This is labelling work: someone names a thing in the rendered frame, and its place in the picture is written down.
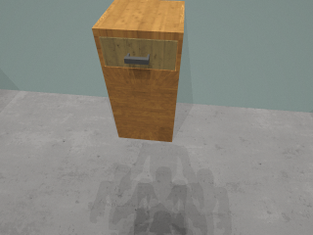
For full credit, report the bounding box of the drawer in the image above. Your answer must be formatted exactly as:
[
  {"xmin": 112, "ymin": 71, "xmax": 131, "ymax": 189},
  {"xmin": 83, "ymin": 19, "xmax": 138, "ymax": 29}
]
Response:
[{"xmin": 99, "ymin": 36, "xmax": 178, "ymax": 71}]

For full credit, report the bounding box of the handle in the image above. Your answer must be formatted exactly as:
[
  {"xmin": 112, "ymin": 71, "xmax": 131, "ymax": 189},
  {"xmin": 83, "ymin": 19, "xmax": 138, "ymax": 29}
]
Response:
[{"xmin": 124, "ymin": 53, "xmax": 150, "ymax": 66}]

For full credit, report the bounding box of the cabinet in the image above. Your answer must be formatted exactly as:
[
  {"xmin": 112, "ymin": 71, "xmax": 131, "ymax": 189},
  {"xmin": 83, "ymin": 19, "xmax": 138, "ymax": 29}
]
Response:
[{"xmin": 92, "ymin": 0, "xmax": 185, "ymax": 142}]

